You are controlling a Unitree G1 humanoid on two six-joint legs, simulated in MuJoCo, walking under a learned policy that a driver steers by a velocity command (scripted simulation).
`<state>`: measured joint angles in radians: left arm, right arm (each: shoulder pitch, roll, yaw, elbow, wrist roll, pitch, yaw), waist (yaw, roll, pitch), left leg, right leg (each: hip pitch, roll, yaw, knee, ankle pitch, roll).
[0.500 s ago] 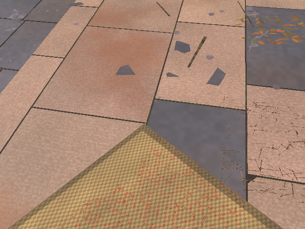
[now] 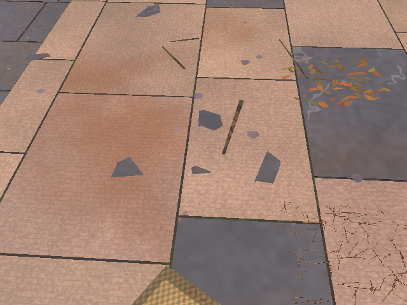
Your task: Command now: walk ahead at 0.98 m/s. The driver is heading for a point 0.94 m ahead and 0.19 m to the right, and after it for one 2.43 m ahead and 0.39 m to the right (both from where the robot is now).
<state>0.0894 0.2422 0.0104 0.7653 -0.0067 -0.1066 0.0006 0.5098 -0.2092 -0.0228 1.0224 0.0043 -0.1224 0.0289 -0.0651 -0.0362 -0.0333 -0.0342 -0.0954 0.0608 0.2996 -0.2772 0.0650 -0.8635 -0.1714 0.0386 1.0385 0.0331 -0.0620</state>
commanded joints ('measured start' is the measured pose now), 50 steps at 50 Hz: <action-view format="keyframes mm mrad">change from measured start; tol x32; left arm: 1 -94 28 -2 -67 -4 -20 -15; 7 -217 70 14 -144 -28 -39 -66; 12 488 289 100 27 -10 -11 -39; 19 201 36 32 66 9 -34 -55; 37 612 -95 -19 94 1 -2 -13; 50 140 42 49 -95 -1 74 -28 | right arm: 1 -63 -134 -12 -89 15 -32 -23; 12 102 19 39 -115 3 2 -10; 31 -672 -105 5 -405 22 -20 28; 37 29 -384 -97 -251 -8 -3 -3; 50 -420 -190 -62 -230 -17 -10 -44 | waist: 1 30 23 170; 10 287 208 -113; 12 196 -342 -481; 16 119 76 -51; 31 130 9 213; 35 -133 -110 -83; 37 -32 427 -507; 50 113 64 150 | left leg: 1 -264 225 -122 -257 164 139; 7 170 325 -82 -140 652 106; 10 127 306 -36 432 1179 62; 12 -582 11 -166 1189 -96 2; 13 -702 77 -252 1226 -112 60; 29 -585 193 -49 279 570 -21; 35 -127 82 -40 262 217 25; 37 627 518 -843 146 -488 217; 50 -294 268 172 -91 599 51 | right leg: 1 181 26 -54 -260 234 14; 7 196 138 -105 -542 79 -27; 10 711 201 -125 -463 -92 -105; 12 1421 -211 783 -657 -794 -329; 20 618 -16 242 -911 -344 -191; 30 785 -5 30 -993 -33 -129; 35 916 -19 55 -431 613 -72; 37 248 212 105 312 -475 -13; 50 325 47 -77 -167 47 27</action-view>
